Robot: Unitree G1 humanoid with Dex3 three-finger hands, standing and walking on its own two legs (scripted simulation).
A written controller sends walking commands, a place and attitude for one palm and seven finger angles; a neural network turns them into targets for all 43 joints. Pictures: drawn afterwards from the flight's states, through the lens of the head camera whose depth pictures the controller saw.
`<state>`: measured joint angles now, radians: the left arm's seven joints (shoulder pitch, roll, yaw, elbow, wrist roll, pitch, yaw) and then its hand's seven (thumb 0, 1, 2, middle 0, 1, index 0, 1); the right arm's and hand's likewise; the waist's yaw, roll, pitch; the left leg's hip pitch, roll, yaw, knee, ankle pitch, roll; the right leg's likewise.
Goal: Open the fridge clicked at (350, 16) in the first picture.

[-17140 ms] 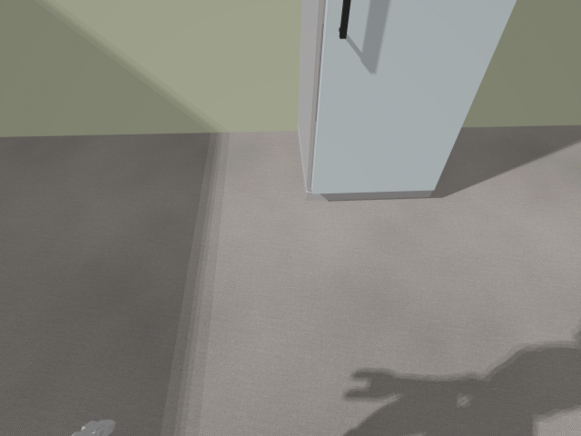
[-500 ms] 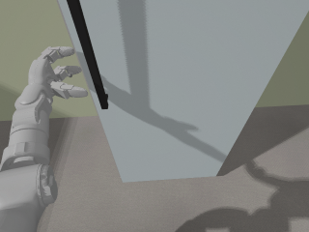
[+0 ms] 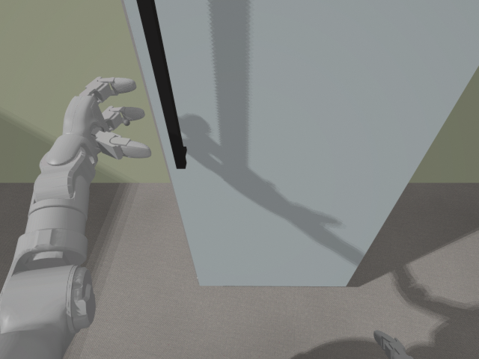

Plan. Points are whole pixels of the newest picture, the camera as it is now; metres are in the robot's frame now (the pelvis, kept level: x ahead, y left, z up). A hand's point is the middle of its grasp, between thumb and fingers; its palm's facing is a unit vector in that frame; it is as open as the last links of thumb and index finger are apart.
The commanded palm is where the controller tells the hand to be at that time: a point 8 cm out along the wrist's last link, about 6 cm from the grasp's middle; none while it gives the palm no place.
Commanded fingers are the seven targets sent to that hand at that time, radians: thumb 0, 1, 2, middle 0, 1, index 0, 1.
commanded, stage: move the hooked fingers beside the handle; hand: left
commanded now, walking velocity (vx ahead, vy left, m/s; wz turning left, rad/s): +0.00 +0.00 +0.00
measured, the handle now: (161, 56) +0.51 +0.15 +0.28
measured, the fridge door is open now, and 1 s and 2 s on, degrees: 0 0 0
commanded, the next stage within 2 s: feel for the door with the fingertips in 0.12 s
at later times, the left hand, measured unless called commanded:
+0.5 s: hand (151, 120) +0.44 +0.17 +0.20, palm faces +0.03 -1.00 +0.01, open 14.0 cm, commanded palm +0.41 +0.22 +0.20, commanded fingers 0.00 -0.50 0.30 -0.30 -1.20 -0.30 -1.20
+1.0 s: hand (149, 113) +0.45 +0.17 +0.20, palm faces +0.04 -1.00 +0.01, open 14.0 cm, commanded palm +0.43 +0.22 +0.20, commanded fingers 0.00 -0.50 0.30 -0.30 -1.20 -0.30 -1.20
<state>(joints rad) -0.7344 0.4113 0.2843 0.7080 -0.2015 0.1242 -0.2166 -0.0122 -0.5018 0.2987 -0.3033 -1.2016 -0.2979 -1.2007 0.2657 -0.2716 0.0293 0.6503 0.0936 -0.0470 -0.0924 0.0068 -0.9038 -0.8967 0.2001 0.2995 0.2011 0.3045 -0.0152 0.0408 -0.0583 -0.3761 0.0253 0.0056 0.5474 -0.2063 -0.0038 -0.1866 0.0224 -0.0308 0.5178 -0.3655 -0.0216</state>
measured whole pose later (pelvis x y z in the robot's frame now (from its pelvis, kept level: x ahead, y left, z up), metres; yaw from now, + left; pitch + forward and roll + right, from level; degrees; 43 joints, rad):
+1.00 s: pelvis +0.00 +0.00 +0.00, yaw +0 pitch +3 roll -1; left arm -0.87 0.38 0.26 0.86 -0.17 0.07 -0.15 -0.01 -0.50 0.30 -0.30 -1.20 -0.30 -1.20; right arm 0.30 -0.27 0.02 0.69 0.08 -0.05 -0.08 0.01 -0.90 -0.90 0.20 0.30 0.20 0.30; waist -0.04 0.04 -0.05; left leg -0.41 0.03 0.00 0.56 -0.21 -0.01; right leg -0.22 0.02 -0.03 0.53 -0.37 -0.02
